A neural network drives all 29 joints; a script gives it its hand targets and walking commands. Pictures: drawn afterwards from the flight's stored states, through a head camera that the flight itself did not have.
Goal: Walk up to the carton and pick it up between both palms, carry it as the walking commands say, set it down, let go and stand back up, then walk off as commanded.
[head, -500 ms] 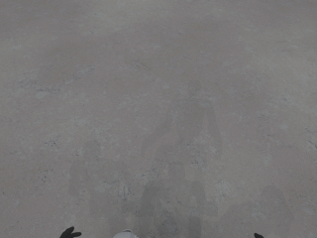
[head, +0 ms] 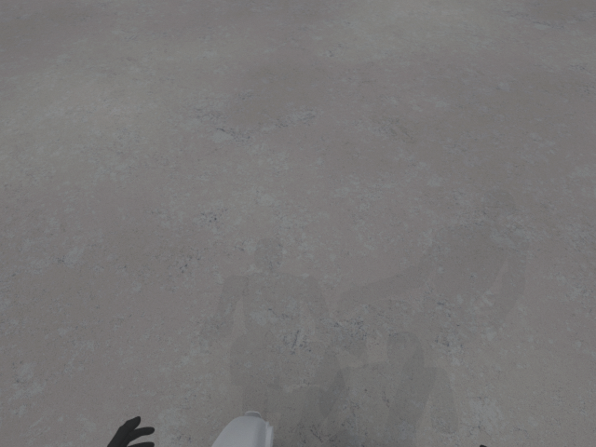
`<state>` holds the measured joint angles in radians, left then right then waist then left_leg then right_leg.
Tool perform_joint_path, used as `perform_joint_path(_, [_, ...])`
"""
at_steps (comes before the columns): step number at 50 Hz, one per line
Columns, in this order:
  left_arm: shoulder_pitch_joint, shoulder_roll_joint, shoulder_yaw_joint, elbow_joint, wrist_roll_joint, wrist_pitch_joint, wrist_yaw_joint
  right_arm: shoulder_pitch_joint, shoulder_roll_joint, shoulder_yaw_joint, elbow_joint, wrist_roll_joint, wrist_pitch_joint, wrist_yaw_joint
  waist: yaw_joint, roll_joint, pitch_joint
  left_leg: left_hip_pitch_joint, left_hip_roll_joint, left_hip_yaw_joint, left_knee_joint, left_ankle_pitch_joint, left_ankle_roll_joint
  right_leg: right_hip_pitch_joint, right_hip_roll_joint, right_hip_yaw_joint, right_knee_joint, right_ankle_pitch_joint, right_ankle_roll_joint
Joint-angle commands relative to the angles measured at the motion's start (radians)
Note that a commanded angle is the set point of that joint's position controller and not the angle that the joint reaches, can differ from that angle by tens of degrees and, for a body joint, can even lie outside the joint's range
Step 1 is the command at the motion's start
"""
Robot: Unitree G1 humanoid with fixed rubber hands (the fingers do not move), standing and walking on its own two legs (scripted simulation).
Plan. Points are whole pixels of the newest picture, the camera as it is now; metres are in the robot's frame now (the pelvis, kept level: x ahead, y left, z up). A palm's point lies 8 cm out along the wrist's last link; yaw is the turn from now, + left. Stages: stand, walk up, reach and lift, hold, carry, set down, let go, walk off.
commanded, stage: walk off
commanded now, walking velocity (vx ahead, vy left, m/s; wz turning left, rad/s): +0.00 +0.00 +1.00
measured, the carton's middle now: out of the picture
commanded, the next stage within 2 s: stand in 0.46 s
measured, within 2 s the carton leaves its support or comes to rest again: neither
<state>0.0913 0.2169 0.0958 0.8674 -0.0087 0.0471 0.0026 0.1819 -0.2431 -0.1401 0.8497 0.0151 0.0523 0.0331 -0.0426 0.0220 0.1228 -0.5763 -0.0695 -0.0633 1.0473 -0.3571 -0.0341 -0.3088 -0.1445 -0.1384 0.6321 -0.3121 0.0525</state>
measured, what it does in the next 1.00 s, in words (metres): steps on the spot, turning left: left foot, then right foot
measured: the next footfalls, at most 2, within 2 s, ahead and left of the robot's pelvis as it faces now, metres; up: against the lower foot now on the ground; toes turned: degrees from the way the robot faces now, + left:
left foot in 0.16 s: +0.04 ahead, +0.13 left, +0.00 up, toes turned +13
right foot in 0.48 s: +0.12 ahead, -0.13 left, +0.00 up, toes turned +25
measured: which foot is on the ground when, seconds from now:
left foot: up 0.00-0.14, down 0.16-0.50, up 0.52-0.74, down 0.76-1.00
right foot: down 0.00-0.14, up 0.16-0.46, down 0.48-0.76, up 0.78-1.00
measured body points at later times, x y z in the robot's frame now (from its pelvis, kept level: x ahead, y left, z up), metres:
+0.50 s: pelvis -0.01 -0.02 -0.01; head +0.05 +0.00 +0.43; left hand +0.01 +0.28 -0.14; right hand +0.19 -0.22 -0.15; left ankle +0.00 +0.12 -0.73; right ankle +0.08 -0.15 -0.73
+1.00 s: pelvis -0.03 -0.04 +0.00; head +0.00 -0.01 +0.44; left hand -0.12 +0.22 -0.14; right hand +0.21 -0.17 -0.14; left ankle -0.07 +0.07 -0.73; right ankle +0.06 -0.17 -0.70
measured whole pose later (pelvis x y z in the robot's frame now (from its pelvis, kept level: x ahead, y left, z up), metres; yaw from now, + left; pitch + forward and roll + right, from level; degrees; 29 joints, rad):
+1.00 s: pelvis -0.03 -0.04 +0.00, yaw +38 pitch +0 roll +0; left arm 0.17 0.22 0.10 0.87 -0.01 0.09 0.00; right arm 0.17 -0.17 -0.14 0.85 0.01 0.03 0.01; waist 0.03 -0.01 0.10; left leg -0.36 -0.03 -0.02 0.66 -0.29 0.03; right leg -0.39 -0.13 -0.07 0.90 -0.53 0.06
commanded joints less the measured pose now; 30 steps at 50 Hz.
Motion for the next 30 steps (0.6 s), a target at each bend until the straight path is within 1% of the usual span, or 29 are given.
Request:
perform_joint_path(1, [-0.055, 0.143, 0.021, -0.142, 0.053, -0.039, 0.012, 0.021, -0.135, -0.026, -0.096, -0.029, -0.014, 0.023, 0.018, -0.196, -0.196, -0.013, 0.120, 0.078, 0.050, -0.042, -0.055, 0.177, -0.271, 0.022, -0.286, 0.176, -0.109])
perform_joint_path(2, [-0.043, 0.169, 0.024, -0.136, 0.053, -0.051, 0.010, -0.018, -0.104, -0.012, -0.119, -0.024, -0.015, 0.024, 0.035, -0.221, -0.217, 0.000, 0.141, 0.095, -0.066, -0.081, -0.053, 0.242, -0.306, 0.019, -0.225, 0.327, -0.117])
perform_joint_path(3, [0.014, 0.171, 0.038, -0.124, 0.050, -0.056, 0.010, -0.058, -0.104, -0.005, -0.126, -0.033, -0.016, 0.022, 0.079, -0.192, -0.265, 0.032, 0.134, 0.109, -0.171, -0.158, -0.041, 0.316, -0.309, 0.004, -0.160, 0.443, -0.118])
perform_joint_path(4, [0.060, 0.201, 0.043, -0.096, 0.040, -0.054, 0.005, -0.070, -0.082, 0.001, -0.142, -0.036, -0.019, 0.021, 0.087, -0.238, -0.282, 0.088, 0.136, 0.146, -0.242, -0.135, -0.045, 0.314, -0.318, -0.032, -0.104, 0.483, -0.123])
perform_joint_path(5, [0.089, 0.218, 0.045, -0.088, 0.038, -0.049, -0.003, -0.066, -0.054, 0.011, -0.144, -0.027, -0.024, 0.020, 0.090, -0.265, -0.278, 0.136, 0.118, 0.167, -0.313, -0.110, -0.039, 0.290, -0.296, -0.061, -0.066, 0.503, -0.109])
perform_joint_path(6, [0.065, 0.228, 0.056, -0.081, 0.039, -0.039, -0.005, -0.026, -0.090, 0.000, -0.133, -0.032, -0.032, 0.014, 0.053, -0.215, -0.272, 0.213, 0.098, 0.198, -0.413, 0.006, -0.033, 0.237, -0.286, -0.088, 0.020, 0.454, -0.073])
perform_joint_path(7, [0.066, 0.219, 0.052, -0.081, 0.042, -0.033, -0.016, 0.057, -0.125, -0.007, -0.107, -0.046, -0.046, 0.005, -0.012, -0.137, -0.315, 0.372, 0.112, 0.114, -0.594, 0.140, -0.008, 0.140, -0.250, -0.124, 0.225, 0.347, -0.021])
perform_joint_path(8, [0.103, 0.152, 0.039, -0.100, 0.050, -0.023, -0.027, 0.080, -0.260, -0.027, -0.096, -0.060, -0.047, 0.001, 0.000, 0.149, -0.252, 0.526, 0.285, -0.244, -0.659, 0.374, 0.062, -0.219, -0.134, -0.144, 0.388, -0.202, 0.053])
perform_joint_path(9, [-0.121, 0.096, 0.013, -0.222, 0.035, -0.011, -0.022, 0.185, -0.378, -0.066, -0.088, -0.038, -0.048, -0.015, -0.113, 0.352, -0.285, 0.536, 0.406, -0.567, -0.674, 0.650, 0.195, -0.404, 0.024, 0.016, 0.506, -0.414, 0.089])
perform_joint_path(10, [-0.180, 0.110, 0.007, -0.246, 0.024, -0.004, -0.015, 0.238, -0.360, -0.067, -0.075, -0.038, -0.048, -0.020, -0.113, 0.292, -0.279, 0.527, 0.395, -0.638, -0.724, 0.517, 0.250, -0.423, 0.007, 0.112, 0.564, -0.391, 0.083])
perform_joint_path(11, [-0.209, 0.146, 0.012, -0.237, 0.022, -0.005, -0.009, 0.196, -0.313, -0.055, -0.065, -0.040, -0.045, -0.034, -0.098, 0.178, -0.225, 0.473, 0.356, -0.549, -0.706, 0.347, 0.236, -0.412, -0.004, 0.134, 0.547, -0.310, 0.061])
perform_joint_path(12, [-0.202, 0.132, 0.004, -0.228, 0.022, -0.011, -0.006, 0.125, -0.282, -0.049, -0.079, -0.048, -0.034, -0.041, -0.062, 0.181, -0.180, 0.449, 0.319, -0.518, -0.701, 0.269, 0.222, -0.421, -0.003, 0.135, 0.541, -0.265, 0.052])
perform_joint_path(13, [-0.205, 0.137, 0.005, -0.226, 0.024, -0.015, -0.006, 0.060, -0.242, -0.034, -0.101, -0.045, -0.032, -0.046, -0.036, 0.127, -0.171, 0.399, 0.308, -0.509, -0.696, 0.290, 0.223, -0.399, 0.000, 0.142, 0.530, -0.252, 0.045])
perform_joint_path(14, [-0.164, 0.125, 0.002, -0.202, 0.030, -0.011, -0.003, 0.054, -0.236, -0.030, -0.109, -0.054, -0.034, -0.051, -0.030, 0.143, -0.164, 0.352, 0.284, -0.478, -0.700, 0.273, 0.209, -0.344, 0.004, 0.143, 0.505, -0.245, 0.046])
perform_joint_path(16, [-0.118, 0.130, 0.009, -0.187, 0.034, -0.011, -0.005, 0.071, -0.236, -0.037, -0.098, -0.054, -0.032, -0.045, -0.023, 0.153, -0.212, 0.380, 0.239, -0.493, -0.700, 0.210, 0.192, -0.287, 0.033, 0.172, 0.435, -0.207, 0.044])
perform_joint_path(17, [-0.125, 0.124, 0.007, -0.183, 0.025, -0.010, -0.004, 0.052, -0.226, -0.030, -0.097, -0.053, -0.037, -0.044, -0.016, 0.191, -0.185, 0.332, 0.223, -0.493, -0.684, 0.327, 0.205, -0.267, 0.046, 0.155, 0.373, -0.231, 0.050])
perform_joint_path(18, [-0.109, 0.132, 0.012, -0.174, 0.025, -0.007, 0.002, 0.072, -0.235, -0.035, -0.090, -0.063, -0.035, -0.044, -0.022, 0.195, -0.196, 0.354, 0.219, -0.499, -0.699, 0.285, 0.205, -0.245, 0.063, 0.154, 0.349, -0.206, 0.048])
perform_joint_path(19, [-0.128, 0.131, 0.007, -0.181, 0.016, -0.012, 0.004, 0.056, -0.239, -0.038, -0.092, -0.059, -0.029, -0.044, -0.019, 0.216, -0.181, 0.346, 0.196, -0.521, -0.688, 0.380, 0.204, -0.236, 0.078, 0.144, 0.292, -0.222, 0.055])
perform_joint_path(20, [-0.112, 0.135, 0.009, -0.171, 0.012, -0.012, 0.006, 0.081, -0.231, -0.044, -0.079, -0.058, -0.031, -0.036, -0.027, 0.216, -0.228, 0.340, 0.178, -0.545, -0.676, 0.400, 0.192, -0.172, 0.097, 0.149, 0.236, -0.222, 0.049])
perform_joint_path(21, [-0.094, 0.115, 0.007, -0.163, 0.006, -0.016, 0.007, 0.049, -0.244, -0.044, -0.069, -0.066, -0.028, -0.031, -0.009, 0.218, -0.221, 0.294, 0.177, -0.543, -0.669, 0.411, 0.190, -0.107, 0.119, 0.137, 0.156, -0.201, 0.049])
perform_joint_path(22, [-0.029, 0.126, 0.011, -0.145, 0.001, -0.021, 0.011, 0.019, -0.260, -0.053, -0.087, -0.063, -0.026, -0.029, 0.018, 0.252, -0.267, 0.260, 0.159, -0.529, -0.658, 0.359, 0.163, -0.014, 0.132, 0.138, 0.112, -0.144, 0.033])
perform_joint_path(23, [0.046, 0.138, 0.019, -0.112, 0.001, -0.026, 0.013, -0.037, -0.247, -0.051, -0.094, -0.063, -0.026, -0.028, 0.069, 0.219, -0.276, 0.202, 0.139, -0.521, -0.633, 0.303, 0.123, 0.091, 0.150, 0.143, -0.016, -0.094, 0.020])
perform_joint_path(24, [0.146, 0.142, 0.025, -0.068, 0.002, -0.028, 0.019, -0.057, -0.200, -0.038, -0.106, -0.052, -0.026, -0.028, 0.113, 0.178, -0.297, 0.141, 0.099, -0.455, -0.599, 0.180, 0.075, 0.220, 0.125, 0.133, -0.193, -0.014, 0.004])
perform_joint_path(25, [0.254, 0.231, 0.053, -0.042, 0.028, -0.035, 0.022, -0.039, -0.127, -0.022, -0.106, -0.036, -0.034, -0.030, 0.147, 0.033, -0.344, -0.046, -0.008, -0.260, -0.415, -0.028, -0.008, 0.412, -0.098, 0.275, -0.320, -0.096, -0.041])
perform_joint_path(26, [0.187, 0.357, 0.071, -0.059, 0.040, -0.035, 0.022, -0.087, -0.089, -0.022, -0.142, -0.033, -0.033, -0.032, 0.150, -0.335, -0.283, -0.215, -0.088, 0.007, -0.113, -0.131, -0.042, 0.371, -0.398, 0.511, -0.445, -0.212, -0.131])
perform_joint_path(27, [0.129, 0.298, 0.069, -0.070, 0.052, -0.032, 0.023, -0.097, -0.134, -0.021, -0.134, -0.071, -0.034, -0.024, 0.129, -0.287, -0.250, -0.168, 0.040, -0.011, 0.061, -0.130, -0.043, 0.264, -0.430, 0.502, -0.405, -0.110, -0.207])
perform_joint_path(28, [0.056, 0.177, 0.032, -0.095, 0.053, -0.038, 0.022, -0.076, -0.140, -0.023, -0.114, -0.076, -0.033, -0.012, 0.088, -0.164, -0.200, -0.131, 0.055, -0.029, 0.105, -0.102, -0.022, 0.173, -0.378, 0.443, -0.396, -0.029, -0.196])
perform_joint_path(29, [0.006, 0.174, 0.026, -0.108, 0.052, -0.043, 0.022, -0.038, -0.128, -0.018, -0.106, -0.063, -0.036, 0.000, 0.052, -0.164, -0.203, -0.071, 0.064, -0.011, 0.154, -0.068, -0.028, 0.118, -0.315, 0.334, -0.375, 0.052, -0.185])
perform_joint_path(30, [-0.031, 0.174, 0.022, -0.105, 0.052, -0.042, 0.018, 0.020, -0.109, -0.011, -0.079, -0.060, -0.037, 0.010, 0.016, -0.225, -0.207, -0.028, 0.080, 0.009, 0.125, -0.047, -0.037, 0.121, -0.240, 0.230, -0.339, 0.101, -0.150])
